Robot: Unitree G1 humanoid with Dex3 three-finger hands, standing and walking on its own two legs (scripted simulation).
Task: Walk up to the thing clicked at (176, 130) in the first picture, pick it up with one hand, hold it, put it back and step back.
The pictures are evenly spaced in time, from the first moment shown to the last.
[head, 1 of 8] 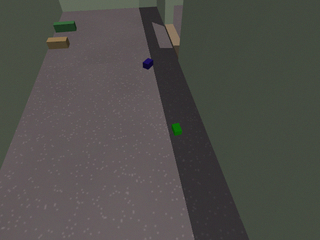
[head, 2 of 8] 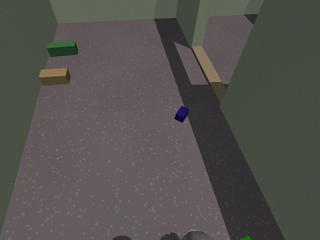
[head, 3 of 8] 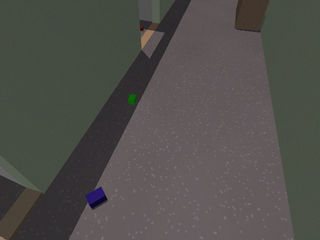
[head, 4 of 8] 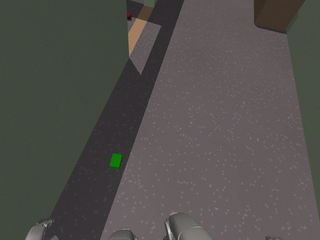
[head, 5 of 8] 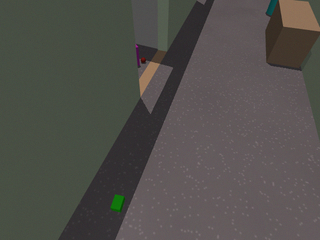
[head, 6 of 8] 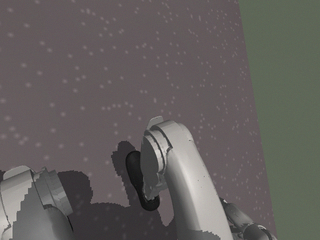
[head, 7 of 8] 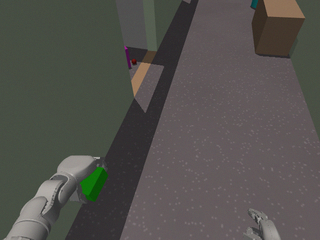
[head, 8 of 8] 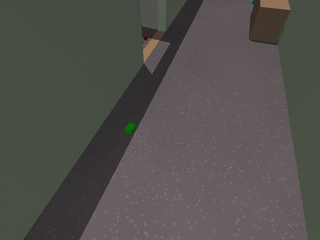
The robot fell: no
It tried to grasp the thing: yes
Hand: left
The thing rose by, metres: 0.69
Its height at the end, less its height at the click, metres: +0.00
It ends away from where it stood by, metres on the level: 0.02
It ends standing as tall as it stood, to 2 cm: yes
